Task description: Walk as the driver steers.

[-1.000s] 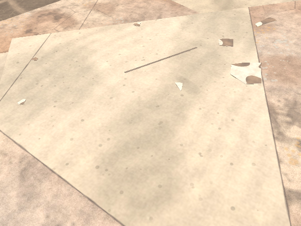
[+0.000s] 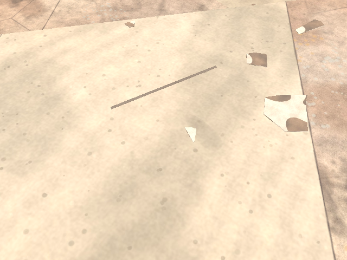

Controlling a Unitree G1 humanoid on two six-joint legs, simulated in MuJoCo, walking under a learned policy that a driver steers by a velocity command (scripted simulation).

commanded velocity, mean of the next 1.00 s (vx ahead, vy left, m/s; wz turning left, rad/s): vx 0.37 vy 0.00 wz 0.44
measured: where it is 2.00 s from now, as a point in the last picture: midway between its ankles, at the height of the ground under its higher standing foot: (154, 239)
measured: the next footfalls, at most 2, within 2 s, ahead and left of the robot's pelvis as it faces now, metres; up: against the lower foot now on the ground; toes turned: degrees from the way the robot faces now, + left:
right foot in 0.14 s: +0.25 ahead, -0.08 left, +0.00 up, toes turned -2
left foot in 0.66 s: +0.49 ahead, +0.14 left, +0.00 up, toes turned +23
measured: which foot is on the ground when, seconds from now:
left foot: down 0.00-0.14, up 0.16-0.64, down 0.66-1.00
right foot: up 0.00-0.12, down 0.14-0.68, up 0.70-1.00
